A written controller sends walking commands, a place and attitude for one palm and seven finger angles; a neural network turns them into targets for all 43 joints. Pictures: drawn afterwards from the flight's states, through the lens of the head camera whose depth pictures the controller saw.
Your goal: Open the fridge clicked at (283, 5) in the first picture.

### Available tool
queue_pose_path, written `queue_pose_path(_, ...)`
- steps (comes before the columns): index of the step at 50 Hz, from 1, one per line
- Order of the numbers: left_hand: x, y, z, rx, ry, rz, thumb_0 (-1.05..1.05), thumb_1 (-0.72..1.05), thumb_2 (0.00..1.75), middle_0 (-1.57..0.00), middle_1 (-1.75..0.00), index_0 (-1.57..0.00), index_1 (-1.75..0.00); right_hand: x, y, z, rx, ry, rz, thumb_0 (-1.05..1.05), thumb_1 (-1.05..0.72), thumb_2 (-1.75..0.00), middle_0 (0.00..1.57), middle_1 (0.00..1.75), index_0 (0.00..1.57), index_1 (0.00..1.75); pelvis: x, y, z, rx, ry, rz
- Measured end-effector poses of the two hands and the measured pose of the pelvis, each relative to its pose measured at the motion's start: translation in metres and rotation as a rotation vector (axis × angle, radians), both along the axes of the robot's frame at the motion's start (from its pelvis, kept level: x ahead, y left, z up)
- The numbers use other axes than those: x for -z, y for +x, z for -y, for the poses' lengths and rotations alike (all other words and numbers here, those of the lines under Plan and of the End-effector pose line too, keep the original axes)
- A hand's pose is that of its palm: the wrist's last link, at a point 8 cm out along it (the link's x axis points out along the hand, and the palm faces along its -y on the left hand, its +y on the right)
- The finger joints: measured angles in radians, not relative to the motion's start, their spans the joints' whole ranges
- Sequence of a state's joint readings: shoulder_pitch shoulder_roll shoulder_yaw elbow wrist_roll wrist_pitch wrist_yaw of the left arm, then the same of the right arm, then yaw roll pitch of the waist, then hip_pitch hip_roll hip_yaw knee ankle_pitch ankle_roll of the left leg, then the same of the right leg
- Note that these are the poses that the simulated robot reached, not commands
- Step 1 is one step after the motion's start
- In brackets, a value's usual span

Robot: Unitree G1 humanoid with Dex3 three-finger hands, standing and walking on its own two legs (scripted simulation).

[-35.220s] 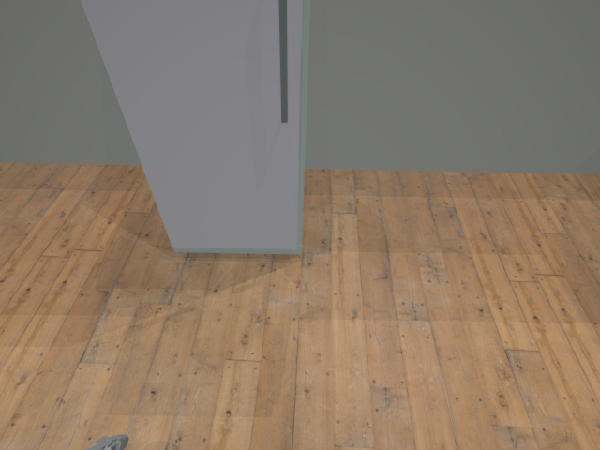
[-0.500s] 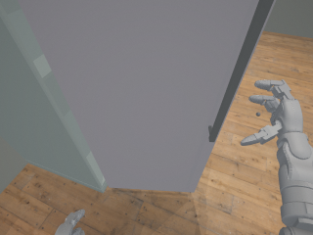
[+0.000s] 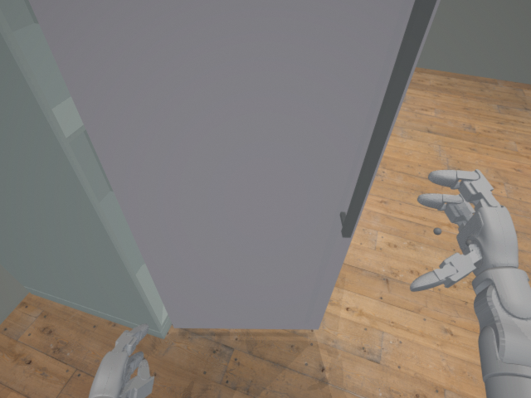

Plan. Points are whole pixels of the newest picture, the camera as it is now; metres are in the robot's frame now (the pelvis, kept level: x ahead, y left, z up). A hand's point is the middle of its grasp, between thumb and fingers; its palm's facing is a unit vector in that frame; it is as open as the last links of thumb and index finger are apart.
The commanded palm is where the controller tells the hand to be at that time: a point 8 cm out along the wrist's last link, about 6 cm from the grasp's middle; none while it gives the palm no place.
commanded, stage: slip the hand off the handle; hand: right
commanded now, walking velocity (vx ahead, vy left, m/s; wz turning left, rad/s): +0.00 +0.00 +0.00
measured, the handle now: (373, 137) +0.47 -0.15 +0.18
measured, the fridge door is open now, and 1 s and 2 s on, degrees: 73 73 73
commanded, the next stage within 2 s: draw the hand back to the body in 0.16 s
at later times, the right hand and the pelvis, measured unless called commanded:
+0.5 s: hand (443, 242) +0.29 -0.21 +0.15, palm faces +0.04 +1.00 -0.03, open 14.7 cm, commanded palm +0.25 -0.26 +0.15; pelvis +0.01 +0.01 +0.01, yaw -1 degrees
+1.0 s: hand (491, 277) +0.24 -0.25 +0.15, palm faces +0.36 +0.89 -0.26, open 13.4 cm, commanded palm +0.19 -0.28 +0.17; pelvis +0.01 +0.01 +0.02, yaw +0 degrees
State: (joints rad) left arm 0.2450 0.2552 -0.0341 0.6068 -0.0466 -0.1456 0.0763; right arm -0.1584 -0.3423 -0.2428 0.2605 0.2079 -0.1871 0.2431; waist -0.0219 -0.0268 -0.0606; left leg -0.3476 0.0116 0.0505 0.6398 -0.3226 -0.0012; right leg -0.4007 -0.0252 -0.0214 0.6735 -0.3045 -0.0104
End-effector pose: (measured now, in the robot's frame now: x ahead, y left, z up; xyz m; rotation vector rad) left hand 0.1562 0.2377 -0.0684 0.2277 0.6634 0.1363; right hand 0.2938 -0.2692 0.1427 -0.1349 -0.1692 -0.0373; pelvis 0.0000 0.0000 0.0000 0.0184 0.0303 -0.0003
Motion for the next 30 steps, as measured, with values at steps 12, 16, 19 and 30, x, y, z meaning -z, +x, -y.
queue_pose_path(12, -0.009, 0.018, 0.005, 0.054, -0.020, 0.075, 0.01, 0.90, 0.90, -0.20, -0.30, -0.20, -0.30, 0.005, -0.036, -0.008, 0.030, -0.006, -0.016, -0.02, 0.55, -0.20, 0.25, 1.15, 0.25, 1.15, 0.000, 0.004, -0.009, 0.005, -0.006, 0.023)
queue_pose_path(16, -0.005, 0.019, 0.003, 0.063, -0.014, 0.064, 0.01, 0.90, 0.90, -0.20, -0.30, -0.20, -0.30, 0.001, -0.039, -0.006, 0.033, 0.026, -0.010, -0.02, 0.55, -0.20, 0.25, 1.15, 0.25, 1.15, 0.000, 0.002, -0.011, 0.017, -0.002, 0.030)
queue_pose_path(19, -0.004, 0.019, 0.002, 0.046, -0.010, 0.058, 0.02, 0.90, 0.90, -0.20, -0.30, -0.20, -0.30, 0.003, -0.032, -0.004, 0.010, 0.150, -0.084, -0.02, 0.55, -0.20, 0.25, 1.15, 0.25, 1.15, -0.003, 0.004, -0.012, 0.022, -0.001, 0.040)
queue_pose_path(30, -0.018, 0.032, 0.001, 0.034, -0.039, 0.142, 0.02, 0.90, 0.90, -0.20, -0.30, -0.20, -0.30, -0.014, -0.038, -0.002, 0.018, 0.131, -0.115, -0.02, 0.55, -0.20, 0.25, 1.15, 0.25, 1.15, -0.008, 0.017, -0.012, 0.001, -0.013, 0.042)
